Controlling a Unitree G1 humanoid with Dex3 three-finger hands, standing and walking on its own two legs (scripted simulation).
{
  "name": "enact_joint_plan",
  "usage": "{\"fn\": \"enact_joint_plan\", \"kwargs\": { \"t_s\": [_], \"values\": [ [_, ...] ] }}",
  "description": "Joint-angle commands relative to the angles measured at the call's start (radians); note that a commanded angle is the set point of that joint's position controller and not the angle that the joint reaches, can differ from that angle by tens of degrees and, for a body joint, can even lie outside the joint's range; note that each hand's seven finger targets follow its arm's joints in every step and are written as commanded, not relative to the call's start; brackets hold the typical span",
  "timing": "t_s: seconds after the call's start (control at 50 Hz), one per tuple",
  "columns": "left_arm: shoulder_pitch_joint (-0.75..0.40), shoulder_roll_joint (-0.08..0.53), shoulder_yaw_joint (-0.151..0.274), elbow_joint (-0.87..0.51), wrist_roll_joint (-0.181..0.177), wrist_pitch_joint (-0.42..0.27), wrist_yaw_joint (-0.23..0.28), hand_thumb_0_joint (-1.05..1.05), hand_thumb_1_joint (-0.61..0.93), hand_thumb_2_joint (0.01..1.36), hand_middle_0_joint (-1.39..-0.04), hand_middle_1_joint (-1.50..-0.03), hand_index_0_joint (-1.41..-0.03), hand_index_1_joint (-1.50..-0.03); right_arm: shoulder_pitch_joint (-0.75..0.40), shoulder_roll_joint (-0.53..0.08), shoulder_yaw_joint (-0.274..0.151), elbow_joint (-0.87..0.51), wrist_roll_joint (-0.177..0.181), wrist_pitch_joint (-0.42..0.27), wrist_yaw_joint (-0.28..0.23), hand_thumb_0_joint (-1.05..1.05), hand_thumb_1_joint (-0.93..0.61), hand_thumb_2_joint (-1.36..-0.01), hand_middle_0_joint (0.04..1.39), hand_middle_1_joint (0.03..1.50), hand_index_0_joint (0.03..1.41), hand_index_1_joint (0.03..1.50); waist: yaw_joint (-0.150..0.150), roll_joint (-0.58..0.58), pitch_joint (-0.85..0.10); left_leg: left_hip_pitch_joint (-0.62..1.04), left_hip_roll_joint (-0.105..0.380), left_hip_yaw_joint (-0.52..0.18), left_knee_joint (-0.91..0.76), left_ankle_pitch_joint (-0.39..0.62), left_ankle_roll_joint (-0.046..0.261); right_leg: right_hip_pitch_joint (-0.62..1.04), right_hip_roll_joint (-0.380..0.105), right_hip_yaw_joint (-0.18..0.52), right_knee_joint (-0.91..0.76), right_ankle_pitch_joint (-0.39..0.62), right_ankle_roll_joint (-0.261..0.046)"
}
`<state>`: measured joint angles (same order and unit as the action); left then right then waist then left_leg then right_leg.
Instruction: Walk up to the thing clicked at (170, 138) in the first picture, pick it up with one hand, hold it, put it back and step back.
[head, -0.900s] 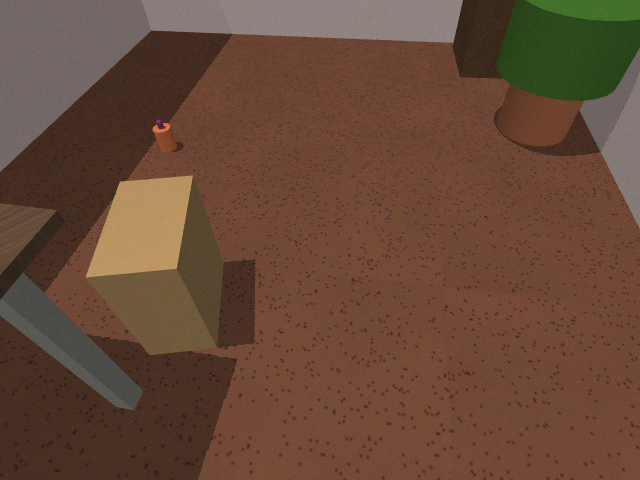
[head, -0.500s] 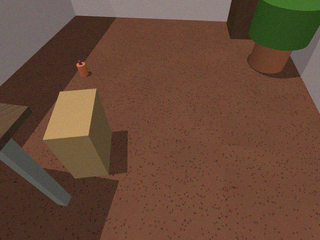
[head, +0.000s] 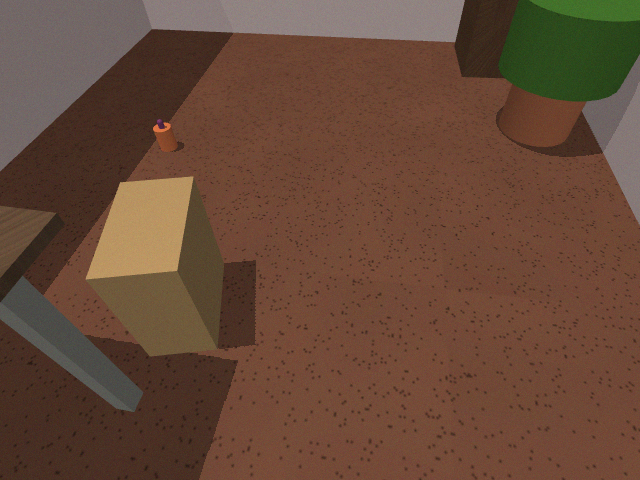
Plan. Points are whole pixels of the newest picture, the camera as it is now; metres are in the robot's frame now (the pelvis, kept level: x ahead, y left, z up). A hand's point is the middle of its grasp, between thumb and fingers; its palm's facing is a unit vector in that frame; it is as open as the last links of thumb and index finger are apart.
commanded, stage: stand
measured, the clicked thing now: (164, 133) +1.81 +0.87 -0.70
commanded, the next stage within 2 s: walk up in 0.22 s
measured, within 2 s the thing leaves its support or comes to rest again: neither
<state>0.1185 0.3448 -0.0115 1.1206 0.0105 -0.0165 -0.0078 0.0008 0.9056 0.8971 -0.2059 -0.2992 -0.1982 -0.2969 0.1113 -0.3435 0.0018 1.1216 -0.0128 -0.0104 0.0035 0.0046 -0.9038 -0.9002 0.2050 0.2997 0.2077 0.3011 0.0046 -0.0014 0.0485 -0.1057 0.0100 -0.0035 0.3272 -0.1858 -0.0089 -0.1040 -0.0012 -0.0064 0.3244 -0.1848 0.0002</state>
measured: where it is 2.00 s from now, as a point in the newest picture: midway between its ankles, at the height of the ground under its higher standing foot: (408, 328)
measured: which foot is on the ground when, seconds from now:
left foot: down 0.00-0.58, up 0.60-1.00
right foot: down 0.00-0.26, up 0.28-0.54, down 0.56-1.00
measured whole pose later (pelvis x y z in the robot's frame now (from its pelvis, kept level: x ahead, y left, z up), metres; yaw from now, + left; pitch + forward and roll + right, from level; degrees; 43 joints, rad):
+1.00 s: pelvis +0.26 -0.13 -0.02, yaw -14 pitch -1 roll -2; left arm 0.37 0.41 0.05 0.92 0.02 -0.07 -0.07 0.00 0.90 0.90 -0.21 -0.30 -0.20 -0.30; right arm 0.21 -0.42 -0.09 0.92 -0.04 -0.05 0.09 0.01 -0.90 -0.90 0.21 0.30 0.21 0.30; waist 0.06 0.00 0.04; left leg -0.45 0.11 0.04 0.58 -0.15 0.00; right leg -0.04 0.03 -0.01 0.47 -0.42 -0.01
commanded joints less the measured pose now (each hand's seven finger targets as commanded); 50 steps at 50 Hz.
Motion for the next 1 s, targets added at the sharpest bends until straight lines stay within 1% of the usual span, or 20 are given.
{"fn": "enact_joint_plan", "kwargs": {
  "t_s": [0.0,0.18,0.2,0.22,0.24,0.28,0.38,0.46,0.52,0.54,0.56,0.58,0.6,0.62,0.66,0.7,0.84,0.9,0.94,0.98],
  "values": [
    [-0.04,0.215,0.045,-0.061,-0.001,-0.021,0.02,0.0,0.9,0.9,-0.2,-0.3,-0.2,-0.3,-0.04,-0.212,-0.036,-0.058,0.006,-0.02,-0.013,0.0,-0.9,-0.9,0.2,0.3,0.2,0.3,-0.006,0.005,-0.089,0.03,0.12,-0.088,-0.034,0.18,0.033,0.015,-0.132,0.09,-0.039,0.189,-0.023],
    [-0.034,0.212,0.044,-0.064,-0.001,-0.016,0.019,0.0,0.9,0.9,-0.2,-0.3,-0.2,-0.3,-0.038,-0.218,-0.036,-0.06,0.003,-0.02,-0.014,0.0,-0.9,-0.9,0.2,0.3,0.2,0.3,-0.002,0.021,-0.062,0.002,0.117,-0.085,-0.05,0.142,0.032,0.009,-0.128,0.089,-0.05,0.142,-0.023],
    [0.017,0.315,0.127,-0.147,0.027,-0.017,-0.022,0.0,0.9,0.9,-0.2,-0.3,-0.2,-0.3,0.038,-0.333,-0.116,-0.13,-0.024,-0.05,0.002,0.0,-0.9,-0.9,0.2,0.3,0.2,0.3,-0.033,-0.018,-0.162,0.135,0.125,-0.088,0.035,-0.382,0.104,-0.131,-0.062,0.109,0.055,-0.328,-0.059],
    [-0.065,0.293,0.124,-0.156,0.032,-0.008,-0.041,0.0,0.9,0.9,-0.2,-0.3,-0.2,-0.3,0.092,-0.362,-0.137,-0.104,-0.028,-0.057,0.007,0.0,-0.9,-0.9,0.2,0.3,0.2,0.3,-0.078,0.05,-0.069,0.203,0.184,-0.174,-0.025,-0.585,0.144,-0.393,-0.037,0.069,0.168,-0.434,-0.054],
    [-0.129,0.26,0.121,-0.191,0.032,0.001,-0.055,0.0,0.9,0.9,-0.2,-0.3,-0.2,-0.3,0.127,-0.404,-0.159,-0.104,-0.031,-0.062,0.007,0.0,-0.9,-0.9,0.2,0.3,0.2,0.3,-0.112,0.206,0.008,0.215,0.335,-0.339,-0.178,-0.703,0.203,-0.568,-0.015,-0.009,0.425,-0.308,-0.03],
    [-0.142,0.271,0.125,-0.234,0.035,-0.008,-0.067,0.0,0.9,0.9,-0.2,-0.3,-0.2,-0.3,0.095,-0.411,-0.166,-0.148,-0.026,-0.078,0.006,0.0,-0.9,-0.9,0.2,0.3,0.2,0.3,-0.089,0.112,0.069,0.126,0.476,-0.435,-0.238,-0.591,0.267,-0.633,-0.103,0.121,0.572,-0.26,-0.026],
    [0.029,0.257,0.137,-0.215,0.017,-0.004,-0.118,0.0,0.9,0.9,-0.2,-0.3,-0.2,-0.3,-0.029,-0.357,-0.159,-0.218,-0.04,-0.095,0.022,0.0,-0.9,-0.9,0.2,0.3,0.2,0.3,0.008,0.174,0.02,0.043,0.304,-0.11,-0.218,-0.441,0.185,-0.456,-0.117,0.025,0.487,-0.164,-0.002],
    [0.029,0.261,0.15,-0.22,0.018,-0.007,-0.123,0.0,0.9,0.9,-0.2,-0.3,-0.2,-0.3,-0.045,-0.363,-0.162,-0.232,-0.045,-0.088,0.034,0.0,-0.9,-0.9,0.2,0.3,0.2,0.3,0.014,0.19,0.033,-0.125,0.244,0.036,-0.136,-0.401,0.15,-0.223,-0.104,-0.052,0.344,-0.088,0.005],
    [0.208,0.286,0.165,-0.154,0.026,-0.022,-0.1,0.0,0.9,0.9,-0.2,-0.3,-0.2,-0.3,-0.054,-0.331,-0.149,-0.238,-0.038,-0.069,0.034,0.0,-0.9,-0.9,0.2,0.3,0.2,0.3,0.096,0.005,-0.024,-0.26,0.19,0.131,0.175,-0.428,0.126,0.04,-0.039,-0.123,0.268,-0.017,-0.006],
    [0.353,0.337,0.192,-0.115,0.028,-0.033,-0.079,0.0,0.9,0.9,-0.2,-0.3,-0.2,-0.3,-0.014,-0.27,-0.126,-0.237,-0.041,-0.062,0.035,0.0,-0.9,-0.9,0.2,0.3,0.2,0.3,0.166,-0.196,-0.086,-0.362,0.122,0.163,0.485,-0.365,0.1,0.21,-0.018,-0.064,0.237,-0.144,-0.024],
    [0.441,0.42,0.216,-0.114,0.033,-0.039,-0.057,0.0,0.9,0.9,-0.2,-0.3,-0.2,-0.3,-0.004,-0.175,-0.09,-0.267,-0.033,-0.061,0.041,0.0,-0.9,-0.9,0.2,0.3,0.2,0.3,0.204,-0.444,-0.057,-0.572,0.004,0.158,0.793,-0.457,0.065,0.228,-0.158,0.239,0.036,-0.484,-0.062],
    [0.334,0.468,0.208,-0.18,0.026,-0.049,-0.053,0.0,0.9,0.9,-0.2,-0.3,-0.2,-0.3,0.035,-0.22,-0.092,-0.292,-0.007,-0.055,0.043,0.0,-0.9,-0.9,0.2,0.3,0.2,0.3,0.126,-0.377,-0.022,-0.621,-0.014,0.062,0.891,-0.389,0.027,0.097,-0.351,0.694,-0.251,-0.786,-0.15],
    [0.234,0.496,0.204,-0.214,0.008,-0.049,-0.058,0.0,0.9,0.9,-0.2,-0.3,-0.2,-0.3,0.007,-0.318,-0.12,-0.282,-0.017,-0.056,0.04,0.0,-0.9,-0.9,0.2,0.3,0.2,0.3,0.09,-0.248,0.063,-0.579,0.055,-0.007,0.889,-0.342,0.027,-0.028,-0.418,0.808,-0.283,-0.844,-0.228],
    [0.193,0.475,0.2,-0.235,-0.002,-0.051,-0.054,0.0,0.9,0.9,-0.2,-0.3,-0.2,-0.3,-0.006,-0.346,-0.127,-0.265,-0.01,-0.061,0.041,0.0,-0.9,-0.9,0.2,0.3,0.2,0.3,0.073,-0.171,0.082,-0.585,0.097,-0.037,0.894,-0.269,0.033,-0.047,-0.385,0.739,-0.254,-0.729,-0.241],
    [0.139,0.392,0.175,-0.246,-0.007,-0.065,-0.042,0.0,0.9,0.9,-0.2,-0.3,-0.2,-0.3,0.065,-0.32,-0.119,-0.226,0.008,-0.06,0.048,0.0,-0.9,-0.9,0.2,0.3,0.2,0.3,0.021,-0.118,0.062,-0.509,0.14,-0.053,0.82,-0.153,0.047,-0.068,-0.283,0.473,-0.172,-0.482,-0.183],
    [0.146,0.361,0.164,-0.245,-0.008,-0.072,-0.042,0.0,0.9,0.9,-0.2,-0.3,-0.2,-0.3,0.117,-0.305,-0.12,-0.219,0.006,-0.055,0.058,0.0,-0.9,-0.9,0.2,0.3,0.2,0.3,0.008,-0.137,0.062,-0.438,0.146,-0.04,0.723,-0.107,0.044,-0.124,-0.244,0.36,-0.161,-0.4,-0.171],
    [0.172,0.357,0.154,-0.298,-0.003,-0.092,-0.043,0.0,0.9,0.9,-0.2,-0.3,-0.2,-0.3,-0.013,-0.278,-0.133,-0.309,-0.018,-0.056,0.085,0.0,-0.9,-0.9,0.2,0.3,0.2,0.3,0.04,-0.073,0.082,-0.425,0.135,0.009,0.408,-0.015,-0.009,-0.15,-0.226,0.238,-0.158,-0.356,-0.202],
    [0.179,0.35,0.149,-0.305,0.001,-0.093,-0.042,0.0,0.9,0.9,-0.2,-0.3,-0.2,-0.3,-0.037,-0.258,-0.136,-0.32,-0.015,-0.073,0.082,0.0,-0.9,-0.9,0.2,0.3,0.2,0.3,0.049,-0.037,0.051,-0.333,0.117,0.034,0.297,0.054,-0.005,-0.12,-0.214,0.185,-0.093,-0.201,-0.193],
    [0.157,0.354,0.146,-0.309,0.003,-0.089,-0.042,0.0,0.9,0.9,-0.2,-0.3,-0.2,-0.3,0.03,-0.251,-0.143,-0.306,-0.013,-0.081,0.078,0.0,-0.9,-0.9,0.2,0.3,0.2,0.3,0.004,-0.041,0.004,-0.178,0.081,0.08,0.243,0.053,0.011,-0.149,-0.213,0.153,-0.003,-0.038,-0.179],
    [0.193,0.306,0.127,-0.314,0.004,-0.086,-0.038,0.0,0.9,0.9,-0.2,-0.3,-0.2,-0.3,0.233,-0.298,-0.169,-0.249,-0.023,-0.092,0.06,0.0,-0.9,-0.9,0.2,0.3,0.2,0.3,-0.085,0.087,-0.127,0.144,0.023,0.098,0.182,-0.002,0.049,-0.216,-0.112,0.05,0.356,0.196,-0.125]
  ]
}}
